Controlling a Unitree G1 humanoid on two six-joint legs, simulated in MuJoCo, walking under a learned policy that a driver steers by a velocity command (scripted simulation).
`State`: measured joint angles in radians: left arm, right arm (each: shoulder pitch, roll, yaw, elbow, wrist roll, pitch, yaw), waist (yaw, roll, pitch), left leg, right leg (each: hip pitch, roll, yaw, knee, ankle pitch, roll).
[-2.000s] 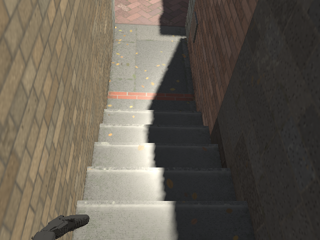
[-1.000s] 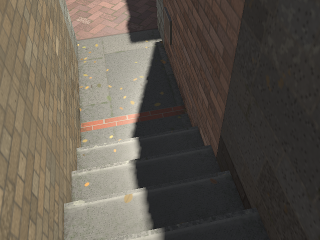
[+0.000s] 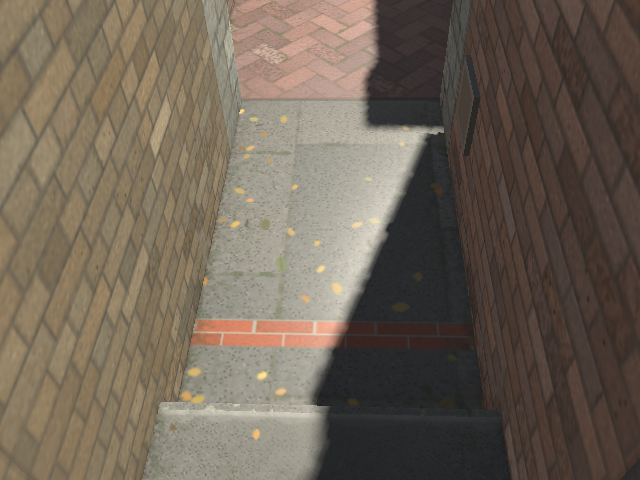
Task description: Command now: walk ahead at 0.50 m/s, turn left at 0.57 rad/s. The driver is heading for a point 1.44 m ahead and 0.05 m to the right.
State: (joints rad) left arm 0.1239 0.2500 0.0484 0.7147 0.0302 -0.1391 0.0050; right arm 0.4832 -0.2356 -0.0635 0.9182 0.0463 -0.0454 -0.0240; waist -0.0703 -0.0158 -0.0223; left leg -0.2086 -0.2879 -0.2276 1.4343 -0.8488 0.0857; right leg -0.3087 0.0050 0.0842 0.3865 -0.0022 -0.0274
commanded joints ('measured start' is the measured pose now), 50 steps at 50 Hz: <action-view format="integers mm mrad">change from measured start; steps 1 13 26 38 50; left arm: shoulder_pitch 630 445 519 134 407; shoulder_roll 203 82 -26 57 124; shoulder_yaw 64 38 7 26 62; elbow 158 293 374 155 210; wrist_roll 4 -77 -50 -14 -11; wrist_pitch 42 20 66 77 74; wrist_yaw -26 77 28 -6 -40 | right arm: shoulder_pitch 217 -241 168 32 -92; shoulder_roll -10 -25 -138 -102 -114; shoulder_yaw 22 -11 -9 -10 0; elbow -37 -202 -133 -47 -6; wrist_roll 32 -24 -86 -27 -31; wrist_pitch -16 1 -15 -38 -4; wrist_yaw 7 29 55 -15 -22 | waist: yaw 204 73 -85 111 272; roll -306 -2 212 85 52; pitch -271 30 -144 23 -9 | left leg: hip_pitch -819 -652 641 -103 -160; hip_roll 119 323 569 496 334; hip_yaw -30 21 56 -76 113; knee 736 -524 -740 -916 -74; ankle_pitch -148 1136 1770 735 839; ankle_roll -88 -9 188 177 -8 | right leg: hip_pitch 935 110 -476 -528 295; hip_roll -441 -174 131 -80 -41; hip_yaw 350 141 46 94 -118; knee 346 279 1658 589 -47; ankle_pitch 660 120 -911 243 322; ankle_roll -292 -77 -23 27 -62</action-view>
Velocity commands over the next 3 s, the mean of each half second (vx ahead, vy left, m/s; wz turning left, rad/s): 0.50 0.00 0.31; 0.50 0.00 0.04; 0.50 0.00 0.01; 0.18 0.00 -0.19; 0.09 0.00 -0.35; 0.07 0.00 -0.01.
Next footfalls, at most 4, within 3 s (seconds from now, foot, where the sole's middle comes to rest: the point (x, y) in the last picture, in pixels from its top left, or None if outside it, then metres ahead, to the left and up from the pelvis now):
0.50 left None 0.41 0.12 -0.96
1.02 right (366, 455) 0.70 -0.10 -1.12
1.54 left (287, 364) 1.08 0.11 -1.29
1.98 right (357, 320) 1.24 -0.14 -1.29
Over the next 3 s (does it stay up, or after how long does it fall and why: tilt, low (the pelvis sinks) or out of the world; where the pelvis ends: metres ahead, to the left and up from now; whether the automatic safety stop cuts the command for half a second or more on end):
stays up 1.28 -0.03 -0.51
